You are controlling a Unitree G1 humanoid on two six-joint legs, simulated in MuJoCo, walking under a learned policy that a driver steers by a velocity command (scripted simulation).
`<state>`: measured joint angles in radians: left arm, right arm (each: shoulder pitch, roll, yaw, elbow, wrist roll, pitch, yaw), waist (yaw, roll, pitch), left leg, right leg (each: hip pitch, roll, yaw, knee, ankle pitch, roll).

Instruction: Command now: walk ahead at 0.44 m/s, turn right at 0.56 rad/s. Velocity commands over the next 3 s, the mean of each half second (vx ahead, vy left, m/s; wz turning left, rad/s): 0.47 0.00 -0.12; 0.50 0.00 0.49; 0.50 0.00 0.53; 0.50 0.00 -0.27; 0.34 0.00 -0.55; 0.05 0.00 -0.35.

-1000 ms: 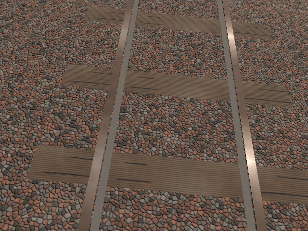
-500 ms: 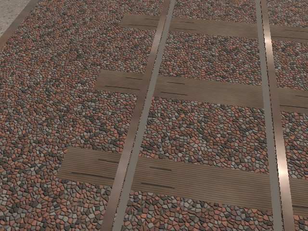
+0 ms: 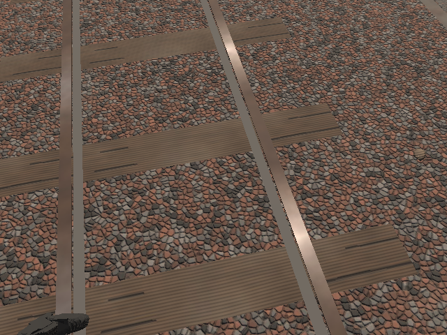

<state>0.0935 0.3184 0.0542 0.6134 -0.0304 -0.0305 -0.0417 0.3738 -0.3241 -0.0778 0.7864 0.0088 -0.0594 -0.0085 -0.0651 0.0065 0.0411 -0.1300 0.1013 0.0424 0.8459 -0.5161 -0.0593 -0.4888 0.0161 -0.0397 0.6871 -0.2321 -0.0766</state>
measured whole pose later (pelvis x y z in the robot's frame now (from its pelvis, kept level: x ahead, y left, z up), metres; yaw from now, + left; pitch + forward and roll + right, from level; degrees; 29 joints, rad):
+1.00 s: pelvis +0.59 -0.04 +0.01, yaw +16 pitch +2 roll +0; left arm 0.10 0.29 0.03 0.63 0.01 -0.11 -0.01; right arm 0.37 -0.32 -0.06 0.72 0.03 -0.03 -0.01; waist -0.06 0.02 0.01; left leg -0.23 -0.08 -0.21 0.90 -0.52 0.03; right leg -0.46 0.03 0.03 0.58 -0.17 -0.01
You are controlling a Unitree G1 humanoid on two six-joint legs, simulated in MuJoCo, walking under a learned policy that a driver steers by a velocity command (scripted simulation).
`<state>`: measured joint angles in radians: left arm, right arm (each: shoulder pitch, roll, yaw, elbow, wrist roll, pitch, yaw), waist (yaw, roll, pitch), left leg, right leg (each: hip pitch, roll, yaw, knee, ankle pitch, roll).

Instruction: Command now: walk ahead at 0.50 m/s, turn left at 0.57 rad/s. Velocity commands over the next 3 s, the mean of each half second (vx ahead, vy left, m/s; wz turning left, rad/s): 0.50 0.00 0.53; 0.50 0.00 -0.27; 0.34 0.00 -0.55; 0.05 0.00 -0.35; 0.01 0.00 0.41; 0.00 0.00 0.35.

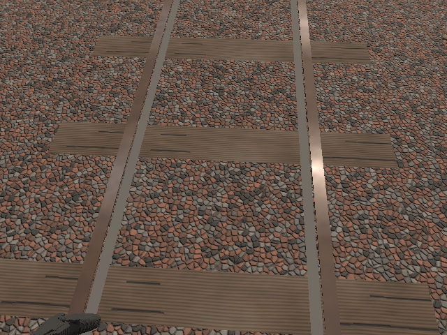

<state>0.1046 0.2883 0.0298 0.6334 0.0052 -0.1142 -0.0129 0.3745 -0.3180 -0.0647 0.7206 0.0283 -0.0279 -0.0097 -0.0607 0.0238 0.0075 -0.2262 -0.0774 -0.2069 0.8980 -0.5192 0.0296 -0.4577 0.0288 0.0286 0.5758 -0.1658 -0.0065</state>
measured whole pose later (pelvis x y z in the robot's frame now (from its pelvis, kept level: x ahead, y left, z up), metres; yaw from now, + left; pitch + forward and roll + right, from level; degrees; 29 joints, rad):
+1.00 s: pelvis +0.52 +0.11 +0.00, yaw +4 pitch +2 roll +2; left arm 0.09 0.25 0.04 0.70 -0.02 -0.04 -0.07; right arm 0.33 -0.28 -0.07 0.82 0.01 -0.05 -0.02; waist -0.06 -0.03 0.04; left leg 0.13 -0.01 0.25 0.29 -0.43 0.00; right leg -0.58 -0.04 -0.05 0.62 -0.09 -0.07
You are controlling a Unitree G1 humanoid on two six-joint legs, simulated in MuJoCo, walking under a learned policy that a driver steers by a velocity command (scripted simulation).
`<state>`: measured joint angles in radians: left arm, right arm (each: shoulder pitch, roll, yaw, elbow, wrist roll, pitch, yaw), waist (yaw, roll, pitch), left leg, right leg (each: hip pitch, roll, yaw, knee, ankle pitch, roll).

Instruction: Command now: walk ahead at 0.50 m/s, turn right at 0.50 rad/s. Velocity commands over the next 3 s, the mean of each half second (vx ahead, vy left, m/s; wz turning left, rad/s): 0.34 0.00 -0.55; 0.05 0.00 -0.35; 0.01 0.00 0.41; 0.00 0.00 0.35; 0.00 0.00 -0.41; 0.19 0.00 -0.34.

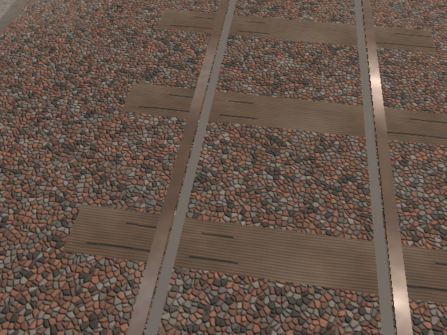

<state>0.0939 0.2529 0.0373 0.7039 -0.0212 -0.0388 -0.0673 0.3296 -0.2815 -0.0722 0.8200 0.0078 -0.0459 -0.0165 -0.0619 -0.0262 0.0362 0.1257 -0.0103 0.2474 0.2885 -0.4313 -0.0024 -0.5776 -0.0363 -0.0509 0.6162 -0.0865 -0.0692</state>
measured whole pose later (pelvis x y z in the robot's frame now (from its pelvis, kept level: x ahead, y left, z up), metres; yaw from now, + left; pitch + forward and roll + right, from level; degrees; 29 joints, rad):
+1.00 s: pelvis +0.29 -0.04 +0.02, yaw -28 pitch +0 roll +1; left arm 0.18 0.23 0.02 0.68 0.04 0.02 0.01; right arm 0.19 -0.28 -0.04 0.81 0.00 0.02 0.00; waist -0.03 0.04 0.02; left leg -0.34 0.04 0.03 0.63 -0.35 -0.04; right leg -0.24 0.00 -0.02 0.52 -0.28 -0.03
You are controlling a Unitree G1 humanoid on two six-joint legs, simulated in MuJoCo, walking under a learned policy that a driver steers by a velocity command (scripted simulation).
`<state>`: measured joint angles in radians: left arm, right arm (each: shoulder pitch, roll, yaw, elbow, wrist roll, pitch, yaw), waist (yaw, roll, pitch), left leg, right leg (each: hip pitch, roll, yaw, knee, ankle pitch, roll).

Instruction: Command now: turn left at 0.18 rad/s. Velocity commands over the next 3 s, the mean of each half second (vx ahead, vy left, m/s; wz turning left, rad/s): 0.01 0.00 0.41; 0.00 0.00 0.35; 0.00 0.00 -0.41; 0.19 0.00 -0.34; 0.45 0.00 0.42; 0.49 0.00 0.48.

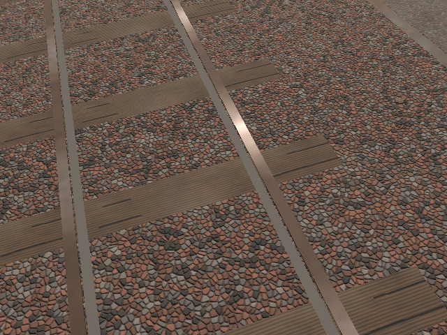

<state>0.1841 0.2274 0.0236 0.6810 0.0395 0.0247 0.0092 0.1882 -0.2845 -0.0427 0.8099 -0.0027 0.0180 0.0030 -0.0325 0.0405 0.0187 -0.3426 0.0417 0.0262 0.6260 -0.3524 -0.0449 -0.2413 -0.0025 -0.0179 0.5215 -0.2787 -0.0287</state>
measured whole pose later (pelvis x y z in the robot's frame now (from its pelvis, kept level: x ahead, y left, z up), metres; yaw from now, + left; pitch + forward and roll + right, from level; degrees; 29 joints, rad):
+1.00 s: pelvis +0.01 +0.01 +0.00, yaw +27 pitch +0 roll +0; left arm 0.17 0.24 0.03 0.77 0.00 -0.02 0.00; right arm 0.14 -0.29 -0.05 0.72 -0.02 0.03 -0.03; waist 0.01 0.03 0.03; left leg -0.24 -0.03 -0.14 0.54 -0.35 -0.07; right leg -0.24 0.05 0.09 0.46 -0.23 -0.02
